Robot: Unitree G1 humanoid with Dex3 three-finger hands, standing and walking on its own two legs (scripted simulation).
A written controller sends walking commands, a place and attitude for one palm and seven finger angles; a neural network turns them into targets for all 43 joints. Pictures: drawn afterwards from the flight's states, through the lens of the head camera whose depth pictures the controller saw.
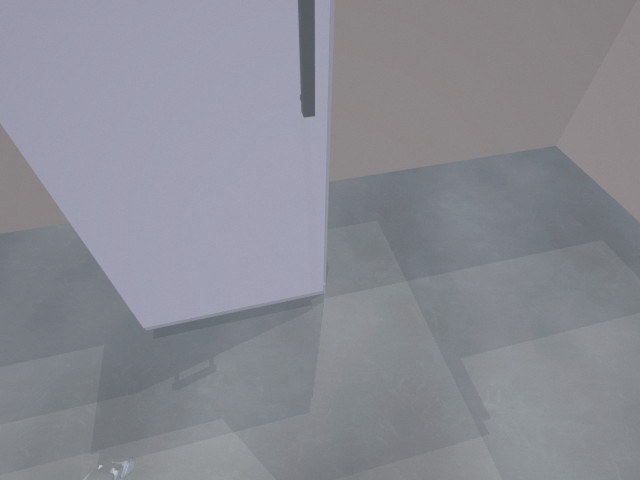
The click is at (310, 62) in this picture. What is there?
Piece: fridge door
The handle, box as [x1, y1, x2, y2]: [298, 0, 314, 116]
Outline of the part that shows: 298,0 301,111 303,116 311,116 314,115 314,0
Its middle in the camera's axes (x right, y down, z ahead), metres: -0.03 -0.36 +0.68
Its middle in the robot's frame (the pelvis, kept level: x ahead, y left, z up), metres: +0.78 +0.08 +0.20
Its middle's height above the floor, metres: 0.97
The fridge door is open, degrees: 0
